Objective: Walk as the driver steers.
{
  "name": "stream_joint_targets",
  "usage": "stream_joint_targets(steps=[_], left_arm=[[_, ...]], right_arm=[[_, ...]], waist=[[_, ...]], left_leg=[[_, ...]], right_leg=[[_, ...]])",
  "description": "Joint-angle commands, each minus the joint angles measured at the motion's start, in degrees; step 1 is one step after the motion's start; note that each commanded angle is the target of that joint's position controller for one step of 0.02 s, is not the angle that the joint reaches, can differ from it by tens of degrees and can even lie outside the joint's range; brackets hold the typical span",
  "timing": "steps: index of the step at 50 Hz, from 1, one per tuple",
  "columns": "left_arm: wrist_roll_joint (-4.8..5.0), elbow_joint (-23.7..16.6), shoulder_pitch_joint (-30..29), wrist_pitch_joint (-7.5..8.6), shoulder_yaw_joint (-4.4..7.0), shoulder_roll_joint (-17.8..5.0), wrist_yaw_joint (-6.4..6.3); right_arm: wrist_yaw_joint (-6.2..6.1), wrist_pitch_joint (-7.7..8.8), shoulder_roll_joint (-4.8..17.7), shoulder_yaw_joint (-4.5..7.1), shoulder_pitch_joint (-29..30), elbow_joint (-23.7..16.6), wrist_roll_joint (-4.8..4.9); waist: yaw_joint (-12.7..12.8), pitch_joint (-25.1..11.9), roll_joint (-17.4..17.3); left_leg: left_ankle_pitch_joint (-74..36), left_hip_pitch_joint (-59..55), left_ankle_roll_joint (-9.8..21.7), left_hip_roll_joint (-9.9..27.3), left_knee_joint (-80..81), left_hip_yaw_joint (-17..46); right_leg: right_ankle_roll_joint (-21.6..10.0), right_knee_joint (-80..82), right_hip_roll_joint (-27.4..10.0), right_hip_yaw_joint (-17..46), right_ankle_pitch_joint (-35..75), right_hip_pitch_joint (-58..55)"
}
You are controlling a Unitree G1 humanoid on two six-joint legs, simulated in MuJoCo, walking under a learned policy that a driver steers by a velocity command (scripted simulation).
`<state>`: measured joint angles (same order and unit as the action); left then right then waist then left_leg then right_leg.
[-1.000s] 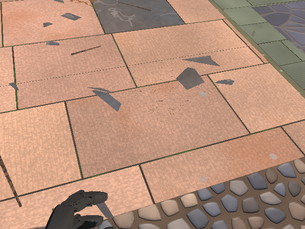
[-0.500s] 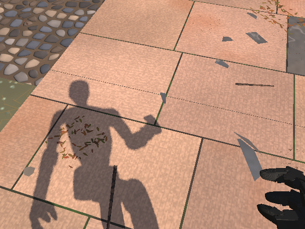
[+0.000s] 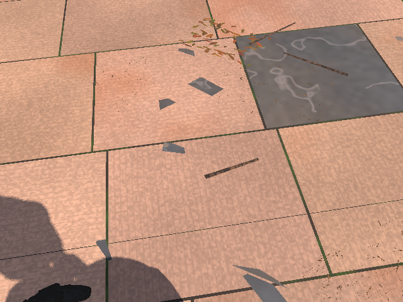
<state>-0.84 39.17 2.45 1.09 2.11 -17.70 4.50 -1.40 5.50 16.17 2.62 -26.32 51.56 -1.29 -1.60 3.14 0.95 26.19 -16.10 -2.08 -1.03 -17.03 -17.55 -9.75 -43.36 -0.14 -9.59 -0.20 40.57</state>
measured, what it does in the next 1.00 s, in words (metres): walks ahead: right foot, then left foot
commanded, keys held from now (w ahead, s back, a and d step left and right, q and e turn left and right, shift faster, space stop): w+e+shift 0.02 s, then shift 0.98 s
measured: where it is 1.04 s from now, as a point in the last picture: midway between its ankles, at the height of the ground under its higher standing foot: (233, 288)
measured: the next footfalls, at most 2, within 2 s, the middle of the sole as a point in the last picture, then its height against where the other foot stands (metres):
right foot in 0.04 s outside the picture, level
left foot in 0.44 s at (202, 259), level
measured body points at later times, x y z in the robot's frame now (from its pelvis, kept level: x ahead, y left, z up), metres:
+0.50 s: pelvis +0.38 +0.00 +0.01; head +0.41 -0.03 +0.46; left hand +0.50 +0.26 -0.11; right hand +0.54 -0.27 -0.07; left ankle +0.55 +0.04 -0.71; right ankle +0.21 -0.04 -0.65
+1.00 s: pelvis +0.47 -0.05 +0.02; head +0.47 -0.06 +0.47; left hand +0.61 +0.17 -0.10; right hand +0.53 -0.32 -0.10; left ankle +0.55 +0.04 -0.70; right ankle +0.43 -0.17 -0.71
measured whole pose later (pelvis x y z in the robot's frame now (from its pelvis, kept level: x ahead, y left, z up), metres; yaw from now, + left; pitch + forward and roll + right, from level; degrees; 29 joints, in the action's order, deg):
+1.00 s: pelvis +0.47 -0.05 +0.02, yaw -14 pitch +0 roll +1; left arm -0.9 47.3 14.7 0.5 1.5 -11.3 -2.0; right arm -0.8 0.8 12.5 1.8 -10.2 46.1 -0.9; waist -0.5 0.2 -1.0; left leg 11.1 20.4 0.9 -1.8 -31.4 0.2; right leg 0.7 -34.8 -0.4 2.4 -19.0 15.9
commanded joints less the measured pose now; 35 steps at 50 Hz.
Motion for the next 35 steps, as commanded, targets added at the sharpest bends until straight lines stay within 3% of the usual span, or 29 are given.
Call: stream_joint_targets(steps=[1,2,3,4,5,6,7,8,9,10,12,14,16,18,20,21,22,23,24,25,26,27,28,29,30,32,33,35], left_arm=[[0.17,7.43,35.64,-0.62,3.9,-9.33,-1.61],[1.62,7.54,31.98,-1.33,5.38,-10.78,-2.93],[-1.58,4.49,22.79,-1.2,5.37,-16.77,-3.11],[-0.76,1.31,22.06,-1.11,6.29,-16.82,-3.56],[-0.63,1.88,20.27,-0.63,5.11,-12.33,-4.5],[-0.21,2.9,18.22,-0.02,4.04,-9.1,-4.8],[-0.07,2.71,16.51,0.94,3.35,-7.83,-4.78],[1.46,-0.84,12.59,3.5,2.05,-3.52,-3.42],[1.97,-0.27,10.77,4.45,2.03,-4.69,-3.1],[2.49,0.32,10.08,4.75,2.19,-5.18,-3.52],[2.2,1.88,12.7,4.43,2.36,-5.74,-5.19],[1.93,2.76,14.93,2.82,2.32,-5.37,-6.97],[2.16,4.53,19.85,1.36,2.2,-5.04,-8.16],[1.76,5.25,21.37,0.51,2.12,-4.38,-8.59],[0.91,4.78,19.94,0.34,2.21,-3.63,-8.67],[0.71,3.96,17.46,0.32,2.42,-3.89,-8.66],[0.42,2.53,13.36,0.34,2.42,-3.82,-8.24],[-0.69,1.03,15.81,0.45,1.66,-0.99,-7.45],[1.06,4.22,28.61,0.56,0.77,1.16,-6.0],[2.47,5.22,27.1,0.14,1.79,-4.92,-5.05],[3.02,3.08,18.91,-0.82,2.44,-6.82,-5.07],[1.92,1.8,13.75,-1.92,2.35,-6.18,-5.6],[1.22,1.27,13.01,-3.09,2.34,-5.18,-6.14],[1.11,1.63,15.07,-3.91,2.03,-3.28,-6.22],[1.01,2.35,17.06,-4.05,1.53,-1.21,-6.4],[0.6,2.89,17.24,-3.2,0.69,1.13,-6.88],[0.34,2.86,16.15,-2.89,0.38,1.47,-6.99],[0.59,3.13,14.72,-2.96,0.57,0.17,-7.19]], right_arm=[[-0.77,-1.16,13.74,2.99,14.14,-8.69,-0.75],[0.4,-1.08,9.09,2.28,15.39,-8.13,-0.4],[0.82,-0.26,1.87,-0.28,3.24,-13.33,-0.22],[0.47,0.87,4.81,-0.71,3.93,-14.67,0.05],[0.27,1.43,6.64,-0.77,6.79,-13.94,0.1],[0.21,1.15,6.55,-0.8,9.16,-14.04,-0.36],[0.16,0.1,5.72,-1.03,9.65,-13.39,-1.13],[-0.06,1.01,9.21,0.89,12.4,-14.55,3.34],[-0.3,0.69,8.76,1.01,12.25,-14.99,3.49],[-0.45,0.48,7.32,0.79,13.52,-15.62,2.53],[-0.32,0.67,2.82,-0.36,19.72,-17.8,0.92],[0.6,1.14,-0.07,-1.32,22.59,-17.64,0.57],[1.87,1.66,-0.01,-1.21,26.76,-18.01,1.0],[3.02,2.0,1.04,-0.86,29.53,-18.95,1.16],[3.62,2.64,3.91,0.37,26.42,-18.2,0.69],[3.61,3.06,4.87,0.95,21.04,-16.59,0.35],[3.39,3.64,5.43,1.35,12.2,-14.01,-0.05],[3.02,3.79,8.37,1.5,5.79,-12.75,-1.83],[2.97,3.02,4.45,0.19,5.12,-12.07,-2.95],[2.5,1.78,5.18,1.08,9.3,-13.95,-0.88],[1.78,0.65,4.39,0.93,15.15,-15.42,0.3],[1.23,-0.5,2.03,-0.36,19.65,-15.81,0.7],[0.97,-1.15,1.68,-0.9,21.73,-15.72,0.34],[1.15,-1.89,2.19,-0.86,23.03,-15.28,-0.01],[1.47,-2.24,2.25,-0.7,23.77,-14.85,-0.18],[1.72,-2.2,2.67,-0.24,22.27,-13.63,-0.35],[1.66,-2.24,2.97,0.01,20.92,-12.92,-0.2],[1.43,-2.81,3.52,0.31,19.4,-11.98,0.2]], waist=[[21.34,-13.56,-5.0],[18.9,-8.11,7.48],[3.07,-11.44,17.72],[6.9,-22.22,10.14],[4.7,-11.92,0.39],[1.91,-5.25,-5.29],[0.37,-2.39,-7.08],[1.18,-3.97,-8.43],[-1.0,-3.5,-6.73],[-1.41,-2.41,-5.6],[0.51,-2.13,-4.01],[3.12,-5.13,-1.96],[6.55,-7.48,-0.05],[7.5,-6.76,2.78],[5.08,-7.17,4.96],[1.61,-8.48,5.38],[-3.52,-11.46,5.21],[-4.3,-20.13,-6.47],[-0.37,-31.68,-13.81],[-1.93,-30.18,-7.3],[-1.34,-21.7,-2.95],[0.3,-13.55,2.35],[2.4,-9.63,1.18],[4.38,-6.82,-1.64],[5.16,-5.9,-4.12],[4.53,-8.54,-6.3],[3.66,-10.63,-6.46],[2.51,-12.95,-6.82]], left_leg=[[-81.09,22.39,4.79,13.6,-39.26,4.13],[-25.41,34.65,3.04,0.82,-64.43,4.84],[3.3,56.3,0.46,-3.32,-82.5,12.34],[0.47,60.14,1.4,-2.1,-84.15,21.82],[-3.83,61.56,1.55,0.81,-78.43,21.6],[-5.99,58.16,1.49,3.88,-71.57,20.9],[-5.81,53.83,1.28,5.25,-68.18,20.45],[-5.01,50.74,0.95,5.72,-66.59,24.39],[-6.57,49.5,0.52,7.51,-61.46,23.96],[-7.06,48.47,0.01,8.11,-54.37,22.43],[-13.23,47.05,-0.81,5.06,-41.89,17.48],[-26.68,43.34,-1.21,1.27,-26.98,14.55],[-38.56,42.06,-1.25,-1.8,-16.94,13.74],[-41.6,41.63,-0.25,-2.8,-11.95,14.38],[-39.15,38.42,1.91,-3.84,-10.15,15.01],[-40.14,34.38,3.1,-3.95,-8.14,14.82],[-48.88,25.65,5.05,-1.18,-4.42,16.23],[-77.95,6.03,13.67,13.3,-12.88,29.38],[-83.56,-7.44,26.26,27.56,-14.96,50.75],[-64.83,-1.9,26.45,26.54,-10.66,52.56],[-46.11,7.2,23.56,23.62,-7.67,48.41],[-33.28,19.47,20.43,19.96,-3.44,43.4],[-24.69,29.23,18.19,17.08,-0.47,40.8],[-20.1,36.93,15.96,13.35,1.92,36.97],[-21.88,41.56,14.58,10.04,2.78,32.04],[-31.64,40.75,14.91,8.41,1.62,27.51],[-32.48,38.26,15.38,9.15,0.71,27.51],[-23.13,36.02,15.57,10.48,0.62,28.92]], right_leg=[[-4.24,2.53,5.98,2.96,-7.09,-45.97],[-5.91,10.89,2.94,11.01,-5.69,-49.94],[-13.68,10.05,-10.95,37.87,16.74,-60.17],[-18.93,21.65,-16.98,52.53,6.03,-63.71],[-15.7,25.94,-16.91,49.85,5.97,-53.19],[-12.94,25.32,-15.12,42.47,11.58,-42.45],[-11.04,24.13,-13.46,36.4,23.05,-34.36],[-9.81,25.99,-12.25,35.74,21.12,-30.25],[-8.0,26.42,-10.65,31.96,22.48,-27.35],[-6.87,26.95,-8.1,27.46,25.22,-24.26],[-2.25,25.55,-2.32,19.24,37.76,-22.44],[1.87,23.43,2.18,13.76,35.36,-24.65],[4.44,22.15,1.56,14.21,30.26,-30.84],[5.4,20.58,-0.37,16.44,25.37,-34.12],[6.06,14.7,-1.82,19.06,27.8,-36.33],[7.0,9.09,-1.75,19.07,31.46,-36.95],[8.63,-1.08,-0.22,17.91,29.91,-35.03],[12.17,-25.22,5.24,17.21,-6.47,-21.29],[13.88,-36.96,10.26,25.39,-42.9,-10.4],[12.99,-41.06,6.89,27.88,-38.64,-7.97],[12.92,-41.12,4.59,24.08,-34.15,-4.65],[12.96,-37.41,2.57,19.97,-31.12,-4.76],[13.0,-33.47,0.79,18.15,-28.47,-8.21],[13.15,-28.06,-0.16,16.07,-27.19,-12.89],[13.36,-21.92,-0.25,13.96,-26.48,-16.93],[13.77,-11.79,-0.76,12.28,-26.01,-21.03],[13.72,-8.08,-1.54,12.65,-24.48,-21.96],[13.37,-2.64,-2.05,12.91,-20.04,-24.13]])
